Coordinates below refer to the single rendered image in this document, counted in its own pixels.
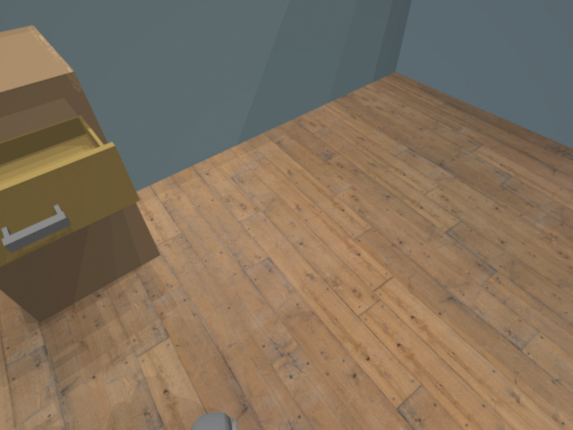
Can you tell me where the drawer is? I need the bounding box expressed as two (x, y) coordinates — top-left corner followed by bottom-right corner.
(0, 115), (140, 267)

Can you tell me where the robot left thigh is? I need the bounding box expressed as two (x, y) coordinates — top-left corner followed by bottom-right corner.
(191, 412), (237, 430)

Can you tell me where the cabinet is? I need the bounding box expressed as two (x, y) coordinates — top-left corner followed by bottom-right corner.
(0, 25), (160, 323)

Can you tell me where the handle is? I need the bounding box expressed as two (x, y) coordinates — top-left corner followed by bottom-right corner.
(1, 204), (72, 253)

